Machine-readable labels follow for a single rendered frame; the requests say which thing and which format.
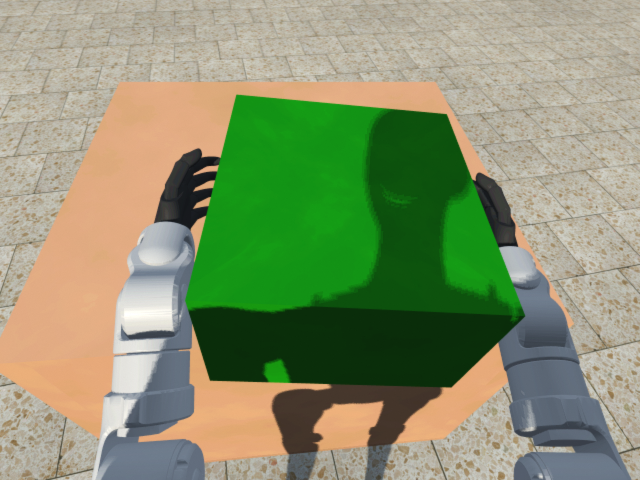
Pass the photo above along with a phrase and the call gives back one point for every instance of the right robot upper arm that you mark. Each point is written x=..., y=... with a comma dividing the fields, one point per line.
x=567, y=466

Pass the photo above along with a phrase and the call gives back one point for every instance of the robot left forearm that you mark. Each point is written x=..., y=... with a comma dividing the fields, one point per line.
x=150, y=385

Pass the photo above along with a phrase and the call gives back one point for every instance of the left robot upper arm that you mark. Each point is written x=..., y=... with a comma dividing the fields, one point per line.
x=178, y=459

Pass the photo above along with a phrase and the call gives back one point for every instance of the pedestal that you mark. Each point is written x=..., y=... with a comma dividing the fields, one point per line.
x=58, y=341

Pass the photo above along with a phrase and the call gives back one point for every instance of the carton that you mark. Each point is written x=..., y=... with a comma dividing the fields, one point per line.
x=346, y=245

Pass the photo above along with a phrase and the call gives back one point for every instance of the robot right forearm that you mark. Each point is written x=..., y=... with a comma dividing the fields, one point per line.
x=551, y=402

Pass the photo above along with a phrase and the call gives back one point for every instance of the robot left hand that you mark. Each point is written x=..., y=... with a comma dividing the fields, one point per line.
x=178, y=199

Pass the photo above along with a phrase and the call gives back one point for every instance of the robot right hand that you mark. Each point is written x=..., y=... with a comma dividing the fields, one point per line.
x=497, y=210

